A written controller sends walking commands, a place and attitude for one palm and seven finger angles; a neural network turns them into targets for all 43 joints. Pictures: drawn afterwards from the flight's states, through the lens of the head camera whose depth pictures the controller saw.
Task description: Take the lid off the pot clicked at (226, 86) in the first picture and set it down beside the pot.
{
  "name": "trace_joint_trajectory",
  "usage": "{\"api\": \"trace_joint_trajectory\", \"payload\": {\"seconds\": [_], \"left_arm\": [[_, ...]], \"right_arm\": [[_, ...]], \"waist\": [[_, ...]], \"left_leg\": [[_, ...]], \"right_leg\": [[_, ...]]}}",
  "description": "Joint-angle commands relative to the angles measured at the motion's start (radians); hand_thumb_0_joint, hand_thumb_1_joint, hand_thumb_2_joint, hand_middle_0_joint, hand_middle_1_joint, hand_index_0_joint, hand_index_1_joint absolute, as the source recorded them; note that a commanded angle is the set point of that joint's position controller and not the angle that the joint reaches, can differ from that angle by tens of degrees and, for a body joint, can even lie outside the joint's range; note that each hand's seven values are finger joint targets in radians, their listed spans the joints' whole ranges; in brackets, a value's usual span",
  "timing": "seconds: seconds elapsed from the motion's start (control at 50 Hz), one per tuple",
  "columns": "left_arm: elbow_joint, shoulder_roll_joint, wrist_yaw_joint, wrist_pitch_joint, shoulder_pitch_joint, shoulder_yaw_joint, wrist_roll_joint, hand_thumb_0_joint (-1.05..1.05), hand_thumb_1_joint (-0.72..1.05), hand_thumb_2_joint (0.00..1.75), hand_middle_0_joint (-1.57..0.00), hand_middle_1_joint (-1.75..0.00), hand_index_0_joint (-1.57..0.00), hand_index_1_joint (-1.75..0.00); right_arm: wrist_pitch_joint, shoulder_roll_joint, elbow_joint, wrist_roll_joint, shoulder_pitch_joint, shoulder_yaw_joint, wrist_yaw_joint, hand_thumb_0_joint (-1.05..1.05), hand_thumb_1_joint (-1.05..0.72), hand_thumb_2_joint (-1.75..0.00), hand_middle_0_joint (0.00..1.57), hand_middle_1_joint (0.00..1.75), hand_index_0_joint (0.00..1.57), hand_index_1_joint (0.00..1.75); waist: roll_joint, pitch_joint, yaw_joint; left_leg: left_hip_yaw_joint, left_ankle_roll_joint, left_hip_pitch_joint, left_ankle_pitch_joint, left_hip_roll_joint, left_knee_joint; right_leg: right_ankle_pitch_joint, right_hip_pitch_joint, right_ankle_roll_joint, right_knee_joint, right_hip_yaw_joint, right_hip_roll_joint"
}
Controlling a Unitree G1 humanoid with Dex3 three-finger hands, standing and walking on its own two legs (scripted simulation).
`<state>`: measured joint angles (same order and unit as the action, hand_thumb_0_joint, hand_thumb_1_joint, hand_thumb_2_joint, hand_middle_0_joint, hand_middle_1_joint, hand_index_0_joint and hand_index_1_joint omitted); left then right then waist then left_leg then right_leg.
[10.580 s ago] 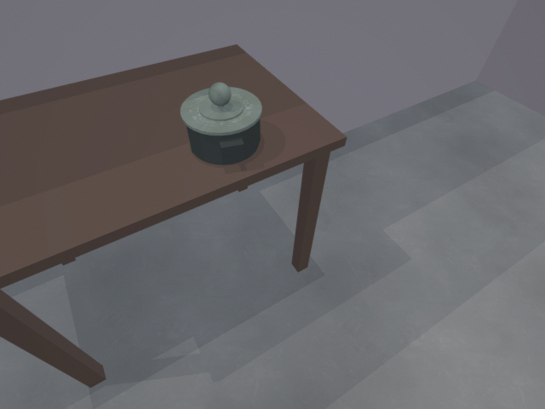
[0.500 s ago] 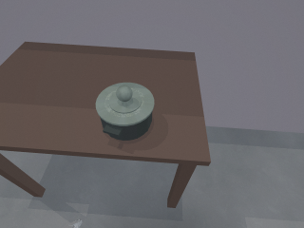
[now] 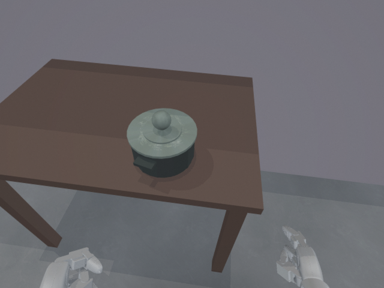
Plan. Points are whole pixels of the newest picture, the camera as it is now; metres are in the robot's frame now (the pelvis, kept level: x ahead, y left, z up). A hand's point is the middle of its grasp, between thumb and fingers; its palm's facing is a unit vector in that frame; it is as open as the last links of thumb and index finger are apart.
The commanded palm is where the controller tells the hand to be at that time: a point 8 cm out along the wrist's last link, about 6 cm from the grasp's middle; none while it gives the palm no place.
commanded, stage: lift the closed hand beside the body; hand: left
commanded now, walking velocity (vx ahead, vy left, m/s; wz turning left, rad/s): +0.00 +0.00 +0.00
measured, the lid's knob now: (161, 120) +0.49 +0.15 +0.07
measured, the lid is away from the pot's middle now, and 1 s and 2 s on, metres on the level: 0.00 0.00 0.00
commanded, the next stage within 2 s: raise the hand higher, near the body in 0.02 s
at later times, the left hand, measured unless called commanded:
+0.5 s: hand (81, 254) +0.16 +0.23 +0.02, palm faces +0.21 -0.91 -0.37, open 3.1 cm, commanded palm +0.12 +0.27 +0.06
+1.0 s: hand (76, 217) +0.20 +0.23 +0.10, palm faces +0.27 -0.89 -0.38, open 3.1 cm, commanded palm +0.15 +0.27 +0.13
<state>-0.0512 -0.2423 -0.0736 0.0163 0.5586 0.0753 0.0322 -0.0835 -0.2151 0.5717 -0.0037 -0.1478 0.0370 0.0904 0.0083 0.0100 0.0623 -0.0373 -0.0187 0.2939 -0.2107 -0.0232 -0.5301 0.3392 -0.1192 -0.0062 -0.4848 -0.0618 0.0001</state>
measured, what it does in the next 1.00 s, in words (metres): stands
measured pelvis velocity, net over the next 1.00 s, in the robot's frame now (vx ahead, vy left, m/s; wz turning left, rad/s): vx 0.02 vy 0.00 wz -0.04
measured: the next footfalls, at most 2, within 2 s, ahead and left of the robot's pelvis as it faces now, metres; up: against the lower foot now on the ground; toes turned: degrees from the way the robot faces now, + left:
none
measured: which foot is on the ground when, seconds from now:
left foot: down 0.00-1.00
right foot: down 0.00-1.00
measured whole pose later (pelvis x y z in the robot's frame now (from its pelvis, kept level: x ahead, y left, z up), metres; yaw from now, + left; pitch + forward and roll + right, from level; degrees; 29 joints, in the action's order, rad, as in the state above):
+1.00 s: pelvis +0.02 +0.00 +0.01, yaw -2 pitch -4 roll +0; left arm 0.37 -0.31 -0.08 -0.05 0.58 0.19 0.05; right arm -0.08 -0.20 0.61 -0.01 -0.17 0.04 0.06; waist 0.04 0.04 0.07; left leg 0.01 -0.01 0.16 -0.21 -0.02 -0.44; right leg 0.31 0.01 0.00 -0.38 -0.02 0.01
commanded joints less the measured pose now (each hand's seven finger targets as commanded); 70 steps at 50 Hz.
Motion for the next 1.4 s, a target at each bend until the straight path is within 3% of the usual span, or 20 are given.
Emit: {"api": "trace_joint_trajectory", "payload": {"seconds": [0.0, 0.08, 0.2, 0.26, 0.3, 0.36, 0.5, 0.82, 0.88, 0.98, 1.0, 1.02, 1.06, 1.12, 1.18, 1.24, 1.26, 1.3, 1.32, 1.38], "left_arm": [[0.162, -0.131, -0.013, -0.049, 0.036, 0.098, -0.009, 0.00, 0.90, 0.90, -1.30, -1.50, -1.30, -1.50], [0.280, -0.155, -0.010, -0.068, 0.030, 0.109, -0.008, 0.00, 0.90, 0.90, -1.30, -1.50, -1.30, -1.50], [0.275, -0.162, -0.015, -0.067, 0.108, 0.132, -0.011, 0.00, 0.90, 0.90, -1.30, -1.50, -1.30, -1.50], [0.353, -0.154, -0.013, -0.085, 0.091, 0.121, -0.007, 0.00, 0.90, 0.90, -1.30, -1.50, -1.30, -1.50], [0.368, -0.182, -0.018, -0.087, 0.117, 0.157, -0.008, 0.00, 0.90, 0.90, -1.30, -1.50, -1.30, -1.50], [0.395, -0.151, -0.012, -0.093, 0.140, 0.132, -0.005, 0.00, 0.90, 0.90, -1.30, -1.50, -1.30, -1.50], [0.481, -0.174, -0.014, -0.103, 0.109, 0.161, -0.004, 0.00, 0.90, 0.90, -1.30, -1.50, -1.30, -1.50], [0.622, -0.193, -0.018, -0.120, 0.015, 0.199, 0.007, 0.00, 0.90, 0.90, -1.30, -1.50, -1.30, -1.50], [0.615, -0.193, -0.017, -0.121, 0.004, 0.208, 0.011, 0.00, 0.90, 0.90, -1.30, -1.50, -1.30, -1.50], [0.669, -0.212, -0.022, -0.137, -0.038, 0.228, 0.014, 0.00, 0.90, 0.90, -1.30, -1.50, -1.30, -1.50], [0.683, -0.404, -0.057, -0.035, -0.076, 0.166, -0.388, 0.00, 0.88, 0.89, -1.28, -1.49, -1.28, -1.49], [0.778, -0.335, -0.078, 0.009, -0.136, 0.156, -0.402, 0.00, 0.86, 0.89, -1.25, -1.47, -1.25, -1.47], [0.651, -0.386, -0.098, 0.093, 0.010, 0.183, -0.580, 0.00, 0.80, 0.89, -1.21, -1.43, -1.21, -1.43], [0.674, -0.452, -0.068, 0.164, -0.112, 0.163, -0.741, 0.00, 0.71, 0.94, -1.19, -1.30, -1.19, -1.30], [0.576, -0.473, -0.001, 0.184, -0.152, 0.119, -0.805, 0.00, 0.61, 1.00, -1.18, -1.15, -1.18, -1.15], [0.611, -0.517, 0.087, 0.155, -0.260, 0.100, -0.785, 0.00, 0.51, 1.06, -1.14, -1.04, -1.14, -1.04], [0.579, -0.515, 0.115, 0.146, -0.260, 0.089, -0.778, 0.00, 0.47, 1.08, -1.13, -1.00, -1.13, -1.00], [0.526, -0.596, 0.162, 0.137, -0.267, 0.164, -0.777, 0.00, 0.41, 1.12, -1.11, -0.93, -1.11, -0.93], [0.555, -0.615, 0.184, 0.119, -0.340, 0.155, -0.779, 0.00, 0.38, 1.13, -1.10, -0.90, -1.10, -0.90], [0.481, -0.637, 0.243, 0.084, -0.438, 0.150, -0.781, 0.00, 0.29, 1.18, -1.06, -0.79, -1.06, -0.79]], "right_arm": [[-0.051, -0.105, -0.123, -0.005, 0.092, -0.048, 0.015, 0.00, -0.90, -0.90, 0.20, 0.30, 0.20, 0.30], [-0.067, -0.102, -0.128, -0.005, 0.102, -0.048, 0.013, 0.00, -0.90, -0.90, 0.20, 0.30, 0.20, 0.30], [-0.074, -0.098, -0.103, -0.003, 0.109, -0.056, 0.009, 0.00, -0.90, -0.90, 0.20, 0.30, 0.20, 0.30], [-0.084, -0.096, -0.109, -0.003, 0.110, -0.056, 0.007, 0.00, -0.90, -0.90, 0.20, 0.30, 0.20, 0.30], [-0.085, -0.096, -0.102, -0.004, 0.109, -0.062, 0.007, 0.00, -0.90, -0.90, 0.20, 0.30, 0.20, 0.30], [-0.084, -0.094, -0.110, -0.003, 0.109, -0.065, 0.001, 0.00, -0.90, -0.90, 0.20, 0.30, 0.20, 0.30], [-0.076, -0.093, -0.116, -0.006, 0.107, -0.062, -0.005, 0.00, -0.90, -0.90, 0.20, 0.30, 0.20, 0.30], [-0.062, -0.086, -0.134, -0.015, 0.118, -0.043, -0.017, 0.00, -0.90, -0.90, 0.20, 0.30, 0.20, 0.30], [-0.058, -0.091, -0.132, -0.013, 0.119, -0.048, -0.018, 0.00, -0.90, -0.90, 0.20, 0.30, 0.20, 0.30], [-0.065, -0.090, -0.130, -0.012, 0.124, -0.046, -0.016, 0.00, -0.90, -0.90, 0.20, 0.30, 0.20, 0.30], [-0.006, -0.150, -0.142, -0.025, 0.153, -0.022, -0.030, 0.00, -0.90, -0.90, 0.20, 0.30, 0.20, 0.30], [0.023, -0.124, -0.189, -0.024, 0.161, -0.031, -0.042, 0.00, -0.90, -0.90, 0.20, 0.30, 0.20, 0.30], [0.083, -0.141, -0.167, -0.022, 0.146, -0.057, -0.054, 0.00, -0.90, -0.90, 0.20, 0.30, 0.20, 0.30], [0.153, -0.158, -0.190, -0.006, 0.225, -0.054, -0.064, 0.00, -0.90, -0.90, 0.20, 0.30, 0.20, 0.30], [0.169, -0.153, -0.170, 0.008, 0.239, -0.060, -0.058, 0.00, -0.90, -0.90, 0.20, 0.30, 0.20, 0.30], [0.154, -0.152, -0.174, 0.025, 0.255, -0.058, -0.047, 0.00, -0.90, -0.90, 0.20, 0.30, 0.20, 0.30], [0.150, -0.148, -0.166, 0.025, 0.246, -0.058, -0.042, 0.00, -0.90, -0.90, 0.20, 0.30, 0.20, 0.30], [0.142, -0.154, -0.160, 0.032, 0.273, -0.054, -0.040, 0.00, -0.90, -0.90, 0.20, 0.30, 0.20, 0.30], [0.148, -0.155, -0.152, 0.028, 0.245, -0.049, -0.039, 0.00, -0.90, -0.90, 0.20, 0.30, 0.20, 0.30], [0.150, -0.153, -0.135, 0.028, 0.249, -0.047, -0.033, 0.00, -0.90, -0.90, 0.20, 0.30, 0.20, 0.30]], "waist": [[-0.020, -0.036, -0.023], [0.034, -0.066, -0.007], [-0.035, -0.026, -0.006], [0.021, -0.031, -0.005], [0.004, -0.042, 0.004], [0.004, -0.046, 0.001], [0.052, -0.023, 0.003], [0.053, -0.052, 0.006], [0.014, -0.040, 0.005], [0.063, -0.047, 0.008], [0.101, 0.007, -0.005], [0.146, -0.050, 0.003], [0.102, -0.111, 0.038], [0.041, -0.165, 0.020], [0.015, -0.160, 0.016], [0.019, -0.195, 0.006], [0.016, -0.166, 0.004], [0.018, -0.122, 0.014], [0.022, -0.141, 0.005], [0.040, -0.071, -0.001]], "left_leg": [[0.044, 0.049, -0.180, 0.132, 0.019, 0.065], [0.045, 0.051, -0.200, 0.147, 0.017, 0.080], [0.049, 0.054, -0.209, 0.154, 0.012, 0.086], [0.052, 0.053, -0.228, 0.155, 0.013, 0.094], [0.055, 0.054, -0.244, 0.180, 0.012, 0.095], [0.061, 0.054, -0.256, 0.205, 0.010, 0.097], [0.061, 0.050, -0.287, 0.227, 0.007, 0.112], [0.050, 0.042, -0.313, 0.239, 0.001, 0.122], [0.052, 0.043, -0.307, 0.243, -0.002, 0.123], [0.054, 0.041, -0.318, 0.228, -0.003, 0.122], [0.059, 0.053, -0.176, 0.258, 0.021, 0.092], [0.062, 0.049, -0.171, 0.291, 0.013, 0.094], [0.057, 0.045, -0.178, 0.299, 0.007, 0.080], [0.052, 0.047, -0.160, 0.244, 0.017, 0.071], [0.041, 0.058, -0.171, 0.202, 0.024, 0.077], [0.032, 0.066, -0.194, 0.204, 0.033, 0.085], [0.031, 0.070, -0.195, 0.204, 0.036, 0.088], [0.031, 0.070, -0.189, 0.196, 0.041, 0.091], [0.032, 0.073, -0.193, 0.210, 0.043, 0.095], [0.027, 0.071, -0.195, 0.173, 0.045, 0.119]], "right_leg": [[-0.230, -0.137, -0.007, 0.129, 0.006, 0.016], [-0.228, -0.109, -0.007, 0.129, 0.011, 0.022], [-0.234, -0.115, -0.001, 0.151, 0.004, 0.017], [-0.229, -0.106, -0.003, 0.155, 0.007, 0.022], [-0.256, -0.091, -0.004, 0.158, 0.009, 0.019], [-0.291, -0.081, -0.001, 0.153, 0.006, 0.021], [-0.302, -0.073, -0.005, 0.171, 0.008, 0.018], [-0.314, -0.041, -0.007, 0.179, 0.014, 0.017], [-0.328, -0.042, -0.003, 0.179, 0.013, 0.018], [-0.311, -0.045, -0.006, 0.184, 0.020, 0.020], [-0.362, -0.111, -0.017, 0.127, 0.064, -0.004], [-0.352, -0.090, -0.026, 0.097, 0.021, 0.018], [-0.335, -0.091, -0.042, 0.085, 0.056, 0.002], [-0.333, -0.079, -0.041, 0.084, 0.087, 0.000], [-0.302, -0.080, -0.023, 0.103, 0.080, 0.006], [-0.338, -0.050, -0.006, 0.107, 0.075, 0.010], [-0.338, -0.060, -0.002, 0.116, 0.068, 0.008], [-0.357, -0.058, -0.006, 0.131, 0.087, -0.002], [-0.367, -0.040, 0.000, 0.126, 0.064, 0.008], [-0.294, -0.071, 0.003, 0.158, 0.058, 0.005]]}}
